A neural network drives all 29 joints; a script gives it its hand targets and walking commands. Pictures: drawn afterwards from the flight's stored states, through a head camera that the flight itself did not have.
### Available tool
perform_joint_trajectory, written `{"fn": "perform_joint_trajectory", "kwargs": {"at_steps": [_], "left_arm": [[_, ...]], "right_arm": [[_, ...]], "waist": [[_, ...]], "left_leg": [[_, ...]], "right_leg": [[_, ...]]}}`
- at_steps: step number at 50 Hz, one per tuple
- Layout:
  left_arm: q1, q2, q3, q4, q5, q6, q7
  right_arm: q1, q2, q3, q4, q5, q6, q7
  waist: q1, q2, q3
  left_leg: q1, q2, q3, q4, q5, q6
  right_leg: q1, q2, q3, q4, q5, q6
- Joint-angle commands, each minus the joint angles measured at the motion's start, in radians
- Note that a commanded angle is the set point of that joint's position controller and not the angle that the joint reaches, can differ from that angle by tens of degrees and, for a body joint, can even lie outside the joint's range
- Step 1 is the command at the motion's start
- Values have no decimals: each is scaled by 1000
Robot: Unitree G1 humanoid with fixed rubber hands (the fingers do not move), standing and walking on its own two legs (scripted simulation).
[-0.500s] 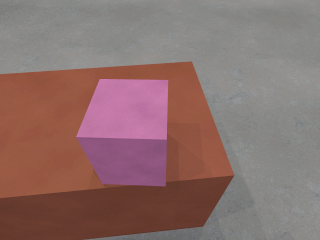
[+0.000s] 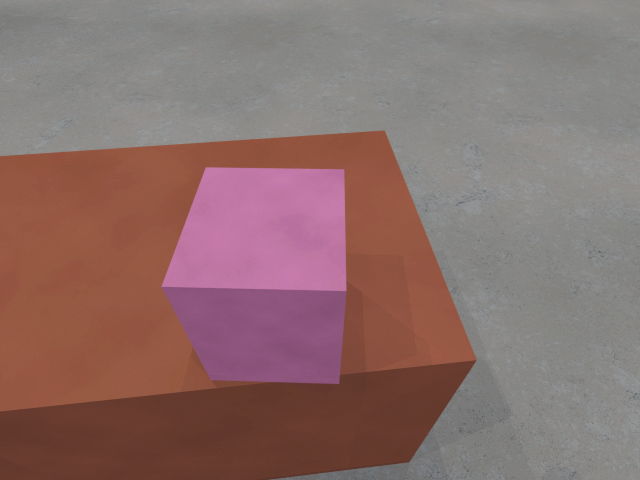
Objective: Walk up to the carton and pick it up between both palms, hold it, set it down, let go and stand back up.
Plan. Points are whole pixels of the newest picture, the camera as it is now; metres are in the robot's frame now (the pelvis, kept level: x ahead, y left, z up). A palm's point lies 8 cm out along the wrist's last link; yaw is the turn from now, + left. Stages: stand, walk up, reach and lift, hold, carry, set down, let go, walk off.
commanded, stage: walk up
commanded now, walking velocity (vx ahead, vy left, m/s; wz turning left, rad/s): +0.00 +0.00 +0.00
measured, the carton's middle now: (274, 279) +0.39 +0.10 +0.01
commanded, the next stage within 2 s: none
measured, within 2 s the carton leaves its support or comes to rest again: neither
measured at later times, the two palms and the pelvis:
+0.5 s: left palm out of the picture -0.13 +0.43 -0.15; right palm out of the picture +0.04 -0.09 -0.15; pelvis -0.08 +0.16 -0.03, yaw +2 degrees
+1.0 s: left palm out of the picture -0.25 +0.64 -0.12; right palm out of the picture -0.07 +0.07 -0.11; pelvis -0.13 +0.34 +0.00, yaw -6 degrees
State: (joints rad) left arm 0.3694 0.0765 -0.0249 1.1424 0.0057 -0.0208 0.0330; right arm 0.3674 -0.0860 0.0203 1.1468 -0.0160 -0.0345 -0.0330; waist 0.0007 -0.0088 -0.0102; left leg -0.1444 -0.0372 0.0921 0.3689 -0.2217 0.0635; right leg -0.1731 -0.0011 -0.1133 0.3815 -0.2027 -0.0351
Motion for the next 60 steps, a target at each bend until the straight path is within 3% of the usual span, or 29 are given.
{"fn": "perform_joint_trajectory", "kwargs": {"at_steps": [1, 2, 3, 4, 9, 17, 22, 24, 26, 28, 32, 34, 38, 40, 42, 44, 45, 46, 47, 48, 50, 51, 52, 53, 55, 56, 58, 59, 60], "left_arm": [[104, 70, 26, 5, 2, -11, 5], [206, 268, 76, -36, 47, 2, 65], [279, 332, 95, -26, 51, 17, 88], [316, 348, 104, -5, 36, 30, 101], [128, 217, 101, -37, 36, 50, 92], [41, 304, 121, -110, 48, 35, 31], [-99, 431, 149, -195, 70, 54, 9], [-81, 385, 149, -206, 75, 57, 7], [-5, 182, 89, -229, 56, 86, 14], [2, 176, 95, -223, 12, 110, 8], [118, 267, 127, -105, 6, 109, -52], [228, 248, 137, -61, 3, 94, -58], [44, 308, 163, -153, 44, 80, -54], [83, 257, 157, -166, 43, 89, -60], [325, 257, 162, -109, 33, 93, -53], [522, 326, 182, -94, 14, 85, -32], [613, 357, 192, -70, -4, 65, -24], [264, 338, 184, -128, -34, 51, -21], [-173, 210, 124, -251, 10, 39, -18], [-374, 209, 115, -310, 38, 69, -22], [-596, 306, 93, -500, 52, 109, -42], [-692, 362, 115, -555, 73, 94, -50], [-677, 395, 137, -532, 67, 80, -57], [-533, 377, 141, -473, 49, 59, -38], [-36, 318, 86, -294, 20, 67, -22], [153, 311, 83, -215, 26, 72, -36], [149, 296, 66, -174, 22, 96, -28], [83, 230, 37, -196, 18, 103, -30], [-64, 142, 11, -280, 35, 90, -41]], "right_arm": [[97, -59, 25, -9, 18, -6, -4], [-54, -322, -89, -86, -16, 47, 16], [-41, -245, -101, -119, -44, 70, 23], [-31, -213, -120, -124, -67, 92, 26], [-113, -154, -129, -205, -41, 106, 62], [-157, -179, -110, -291, -9, 124, 78], [-15, -236, -104, -230, 10, 111, 61], [124, -281, -133, -175, 0, 104, 52], [90, -463, -152, -211, 2, 77, 45], [-33, -431, -134, -215, 5, 64, 41], [-125, -263, -83, -216, 15, 33, 36], [-204, -316, -86, -235, 8, 29, 29], [31, -242, -72, -196, 30, 34, 0], [52, -304, -86, -193, 25, 38, -23], [-52, -391, -115, -246, 21, 51, -43], [-190, -386, -139, -310, 20, 80, -55], [-243, -371, -147, -342, 30, 94, -57], [-119, -254, -109, -319, 43, 95, -48], [84, -178, -86, -279, 2, 83, -60], [307, -212, -131, -183, -16, 86, -73], [476, -265, -164, -159, 5, 91, -72], [505, -272, -161, -155, -7, 100, -64], [461, -219, -131, -180, -17, 110, -71], [253, -144, -80, -253, -14, 116, -69], [-307, -210, -56, -420, -6, 88, -37], [-370, -226, -59, -423, 10, 71, -13], [-123, -181, -82, -286, 4, 64, 8], [103, -190, -105, -189, -16, 56, 8], [371, -302, -138, -106, -24, 41, 6]], "waist": [[-2, 15, 109], [107, 208, 145], [108, 8, 69], [106, 11, 24], [44, -122, 57], [47, -524, -24], [-11, -442, -34], [-71, -189, -53], [-52, 570, 59], [-28, 667, 193], [72, 431, 186], [150, 395, 116], [56, 129, 62], [78, 125, 51], [174, 321, 38], [291, 451, 32], [393, 199, 41], [226, -660, -1], [-12, -544, 41], [-175, -427, -36], [-371, -12, -225], [-432, 33, -131], [-393, -23, -100], [-202, -120, 23], [146, -166, 202], [229, -194, 211], [159, -95, 274], [72, 168, 268], [-44, 504, 243]], "left_leg": [[-28, 145, -137, -83, 100, -3], [-358, 51, 14, 263, 26, -90], [-456, 24, -5, 512, -369, -126], [-441, 67, -121, 700, -421, -121], [-450, 46, -181, 859, -190, -131], [-376, 58, -75, 689, -155, -184], [-86, 66, -11, 307, -132, -153], [144, 92, -81, 131, -80, -118], [-167, 393, -534, -227, -720, -139], [-419, 443, -647, -476, -878, -208], [-265, 233, -270, -248, -345, -462], [-99, 228, -133, -180, -236, -442], [-120, 227, -168, -223, 67, -387], [-36, 246, -132, -207, 433, -447], [67, 194, -7, -173, 930, -644], [81, 12, 153, 251, 1308, -799], [-118, -97, 186, 720, 1255, -785], [-368, -7, -169, 1379, -363, -409], [-254, 192, -478, 1316, -699, -113], [136, 183, -466, 1300, -537, 32], [238, 191, -551, 1122, -412, 131], [173, 102, -316, 1042, -248, 84], [-56, 45, 19, 898, -129, -8], [-293, 118, 129, 649, -113, -91], [-394, 112, 106, 430, -168, -134], [-381, 128, 91, 376, -282, -139], [-239, 132, 103, 257, -261, -144], [-177, 160, -23, 179, -156, -145], [-102, 377, -512, 71, 147, -75]], "right_leg": [[-3, -120, 115, -81, 91, -27], [140, -431, 368, 14, 626, -104], [225, -609, 496, 23, 992, -200], [188, -674, 496, 20, 987, -248], [-48, -374, 209, 11, 531, -74], [-57, -276, 96, 4, 448, -31], [-221, -299, 125, -22, 34, -9], [-408, -263, 116, 161, -229, 34], [-629, -37, 95, 631, -544, 70], [-566, 18, 262, 705, -350, 31], [-461, 53, 285, 860, -28, -4], [-524, 92, 239, 898, -12, 20], [-299, 116, 57, 795, -109, 78], [-268, 132, -35, 725, -150, 82], [-170, 147, -189, 489, -261, 75], [-24, 92, -261, 4, -305, -76], [206, 37, -243, -281, -13, -163], [204, -203, 134, -142, 463, -215], [-204, -293, 182, 86, 465, -150], [-603, -208, 82, 163, 298, -119], [-748, -172, 183, 297, 16, -129], [-741, -169, 123, 185, -59, -76], [-438, -142, 18, 28, -191, -32], [-251, -237, 77, -23, -218, -86], [-191, -203, 78, 40, -127, -147], [-220, -224, 127, 36, -463, -149], [-354, -192, 80, 269, -592, -110], [-412, -78, -8, 651, -515, -51], [-626, 33, -67, 1024, -480, 18]]}}
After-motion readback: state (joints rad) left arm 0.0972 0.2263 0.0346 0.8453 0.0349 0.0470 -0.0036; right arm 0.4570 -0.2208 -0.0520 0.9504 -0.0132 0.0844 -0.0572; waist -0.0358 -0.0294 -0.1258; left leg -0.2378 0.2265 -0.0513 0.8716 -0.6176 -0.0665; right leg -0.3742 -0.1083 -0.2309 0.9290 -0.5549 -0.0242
